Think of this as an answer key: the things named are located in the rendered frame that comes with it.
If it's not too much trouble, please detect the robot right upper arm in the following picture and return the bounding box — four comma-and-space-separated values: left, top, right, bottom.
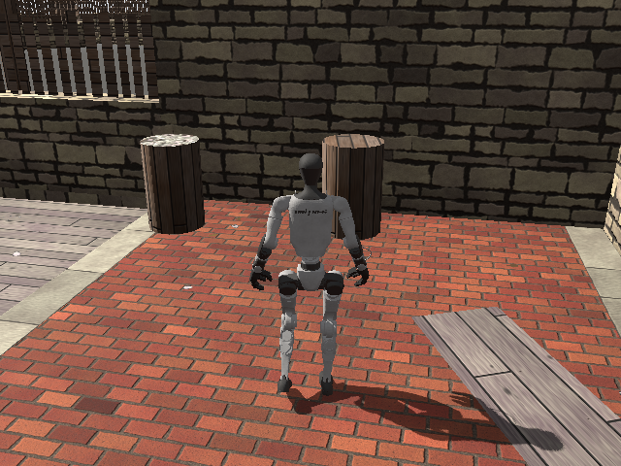
331, 195, 359, 250

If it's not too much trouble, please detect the right robot forearm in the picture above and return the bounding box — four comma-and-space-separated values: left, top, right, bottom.
349, 234, 367, 271

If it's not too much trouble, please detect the left robot forearm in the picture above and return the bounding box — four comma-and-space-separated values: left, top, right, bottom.
252, 234, 272, 273

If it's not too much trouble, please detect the robot right shin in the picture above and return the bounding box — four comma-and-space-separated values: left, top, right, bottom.
321, 320, 337, 383

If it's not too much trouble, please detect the robot left hand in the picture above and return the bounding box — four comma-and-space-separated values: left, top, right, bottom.
249, 269, 272, 290

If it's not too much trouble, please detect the humanoid robot head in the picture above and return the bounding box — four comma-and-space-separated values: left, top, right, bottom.
294, 153, 327, 200

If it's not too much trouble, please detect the robot right hand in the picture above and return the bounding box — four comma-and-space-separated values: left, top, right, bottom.
346, 267, 369, 286

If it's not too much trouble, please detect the robot left upper arm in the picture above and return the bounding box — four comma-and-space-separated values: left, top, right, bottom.
263, 195, 291, 250

